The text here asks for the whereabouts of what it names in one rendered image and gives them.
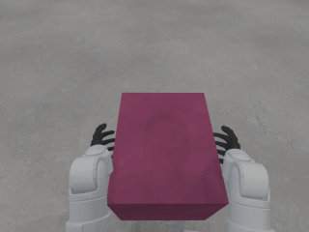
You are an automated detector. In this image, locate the left robot forearm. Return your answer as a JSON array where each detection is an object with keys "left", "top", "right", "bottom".
[{"left": 65, "top": 144, "right": 114, "bottom": 232}]

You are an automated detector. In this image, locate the right robot forearm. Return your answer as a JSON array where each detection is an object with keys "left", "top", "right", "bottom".
[{"left": 222, "top": 148, "right": 275, "bottom": 232}]

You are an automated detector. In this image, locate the robot right hand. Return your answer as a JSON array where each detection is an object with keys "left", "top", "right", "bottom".
[{"left": 213, "top": 126, "right": 240, "bottom": 164}]

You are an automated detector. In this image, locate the robot left hand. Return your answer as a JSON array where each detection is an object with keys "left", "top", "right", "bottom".
[{"left": 90, "top": 123, "right": 115, "bottom": 159}]

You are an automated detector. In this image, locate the carton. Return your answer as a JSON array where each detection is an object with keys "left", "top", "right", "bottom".
[{"left": 107, "top": 93, "right": 229, "bottom": 220}]

